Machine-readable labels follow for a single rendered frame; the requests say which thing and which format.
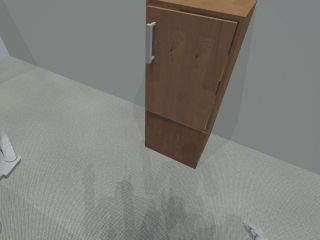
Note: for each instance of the robot left hand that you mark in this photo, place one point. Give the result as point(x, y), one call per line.
point(9, 161)

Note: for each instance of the robot right hand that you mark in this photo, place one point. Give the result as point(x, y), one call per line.
point(255, 232)

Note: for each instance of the handle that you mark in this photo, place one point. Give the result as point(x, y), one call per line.
point(149, 34)

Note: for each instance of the cupboard door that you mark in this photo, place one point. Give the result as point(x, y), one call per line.
point(190, 52)

